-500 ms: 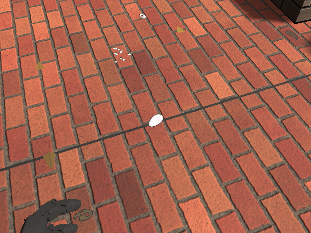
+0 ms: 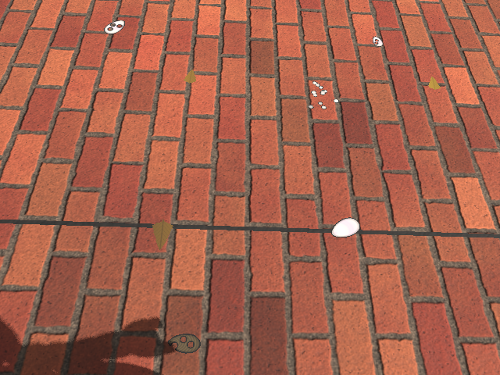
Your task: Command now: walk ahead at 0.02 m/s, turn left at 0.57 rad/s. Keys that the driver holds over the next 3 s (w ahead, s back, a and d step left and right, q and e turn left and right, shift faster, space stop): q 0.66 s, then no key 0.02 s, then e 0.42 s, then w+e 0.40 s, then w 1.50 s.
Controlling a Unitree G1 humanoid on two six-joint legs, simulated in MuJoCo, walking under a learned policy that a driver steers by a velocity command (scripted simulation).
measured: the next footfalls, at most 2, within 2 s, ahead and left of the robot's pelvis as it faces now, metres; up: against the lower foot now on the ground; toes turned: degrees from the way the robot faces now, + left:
right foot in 0.24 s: +0.07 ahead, -0.15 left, +0.00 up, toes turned +13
left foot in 0.70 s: -0.01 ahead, +0.11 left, +0.00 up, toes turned +27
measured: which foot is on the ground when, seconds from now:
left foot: down 0.00-0.26, up 0.28-0.68, down 0.70-1.00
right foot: up 0.00-0.22, down 0.24-0.70, up 0.72-1.00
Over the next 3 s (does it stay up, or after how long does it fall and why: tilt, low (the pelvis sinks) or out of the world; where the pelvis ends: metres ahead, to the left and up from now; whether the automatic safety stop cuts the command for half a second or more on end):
stays up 0.93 0.06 0.02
